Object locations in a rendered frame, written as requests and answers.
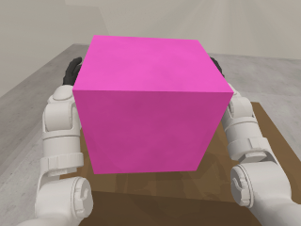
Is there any robot left upper arm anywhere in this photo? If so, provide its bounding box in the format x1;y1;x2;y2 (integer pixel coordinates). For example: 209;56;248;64
16;176;94;226

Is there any pedestal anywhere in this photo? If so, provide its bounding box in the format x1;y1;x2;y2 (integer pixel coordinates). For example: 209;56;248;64
59;102;301;226

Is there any right robot forearm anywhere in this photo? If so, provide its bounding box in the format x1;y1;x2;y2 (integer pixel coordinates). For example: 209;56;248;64
221;83;292;197

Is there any left robot forearm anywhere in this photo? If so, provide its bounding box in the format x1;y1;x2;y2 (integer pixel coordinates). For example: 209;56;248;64
35;85;84;217

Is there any right robot hand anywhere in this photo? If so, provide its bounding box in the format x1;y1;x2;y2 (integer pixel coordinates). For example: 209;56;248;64
210;57;225;77

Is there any carton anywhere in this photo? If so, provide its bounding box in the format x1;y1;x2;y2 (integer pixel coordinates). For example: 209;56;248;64
72;35;234;174

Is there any left robot hand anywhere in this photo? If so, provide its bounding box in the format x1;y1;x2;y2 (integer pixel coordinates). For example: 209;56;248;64
62;57;83;86

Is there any robot right upper arm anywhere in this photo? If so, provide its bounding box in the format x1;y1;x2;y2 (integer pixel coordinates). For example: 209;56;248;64
230;161;301;226

